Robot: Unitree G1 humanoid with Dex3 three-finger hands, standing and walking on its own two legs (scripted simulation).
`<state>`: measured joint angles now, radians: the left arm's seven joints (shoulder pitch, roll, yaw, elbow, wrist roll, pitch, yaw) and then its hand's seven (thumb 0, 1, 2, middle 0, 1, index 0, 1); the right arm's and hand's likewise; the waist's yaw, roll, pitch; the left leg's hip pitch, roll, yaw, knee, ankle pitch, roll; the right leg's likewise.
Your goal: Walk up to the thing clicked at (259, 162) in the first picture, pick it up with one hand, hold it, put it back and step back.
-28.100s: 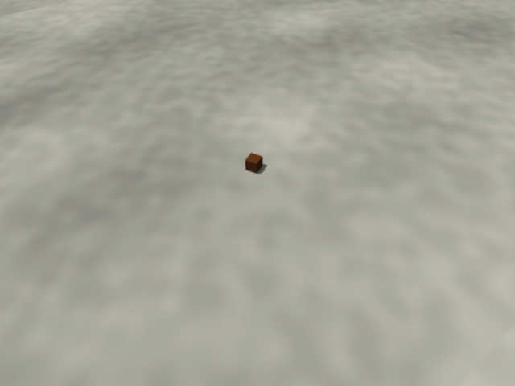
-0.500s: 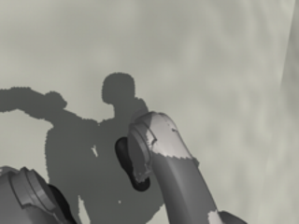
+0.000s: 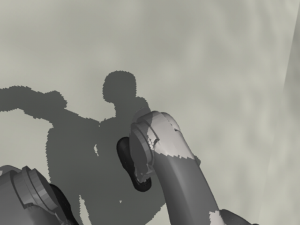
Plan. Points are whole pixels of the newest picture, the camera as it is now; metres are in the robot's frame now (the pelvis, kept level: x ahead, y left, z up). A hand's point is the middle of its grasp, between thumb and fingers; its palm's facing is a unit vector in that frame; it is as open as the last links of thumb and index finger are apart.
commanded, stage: open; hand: left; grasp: from above
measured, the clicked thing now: out of the picture +0.45 +0.31 -0.28
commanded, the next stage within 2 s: withdraw in 0.08 s
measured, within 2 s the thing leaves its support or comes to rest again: neither
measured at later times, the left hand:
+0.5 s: hand out of the picture +0.48 +0.32 -0.22, palm faces +0.06 -0.47 -0.88, open 13.6 cm
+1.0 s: hand out of the picture +0.46 +0.31 -0.11, palm faces -0.41 -0.28 -0.87, open 14.0 cm
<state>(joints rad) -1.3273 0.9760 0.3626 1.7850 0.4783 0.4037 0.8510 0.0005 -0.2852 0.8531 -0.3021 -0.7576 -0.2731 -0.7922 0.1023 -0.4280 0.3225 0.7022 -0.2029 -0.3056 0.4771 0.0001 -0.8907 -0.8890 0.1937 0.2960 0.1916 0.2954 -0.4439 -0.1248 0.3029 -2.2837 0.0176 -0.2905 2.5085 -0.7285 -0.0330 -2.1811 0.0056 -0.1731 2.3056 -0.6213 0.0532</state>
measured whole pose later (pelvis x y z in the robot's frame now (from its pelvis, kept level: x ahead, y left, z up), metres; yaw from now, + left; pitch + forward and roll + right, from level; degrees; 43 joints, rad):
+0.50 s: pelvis +0.00 +0.00 +0.01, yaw +0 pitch +30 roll -14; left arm -1.28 0.87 0.38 1.56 0.57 0.46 0.75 0.00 -0.42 0.91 -0.14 -0.95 -0.16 -0.94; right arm 0.16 -0.38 0.25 0.75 -0.17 -0.29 0.48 0.00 -0.90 -0.89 0.19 0.30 0.19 0.30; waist -0.39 -0.08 0.21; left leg -2.30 0.03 -0.27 2.47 -0.72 -0.03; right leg -2.21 0.01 -0.16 2.28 -0.61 0.04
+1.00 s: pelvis +0.00 -0.01 +0.03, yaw +7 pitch +32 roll -6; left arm -1.19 0.68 0.03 1.62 0.98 0.17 0.30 0.00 -0.49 0.98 -0.08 -1.02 -0.09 -1.01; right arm 0.15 -0.33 0.11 0.79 -0.11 -0.21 0.24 0.00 -0.91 -0.89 0.19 0.30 0.19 0.30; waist -0.31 0.03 -0.01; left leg -2.23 0.03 -0.13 2.35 -0.68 -0.02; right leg -2.20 -0.02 -0.05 2.26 -0.62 0.03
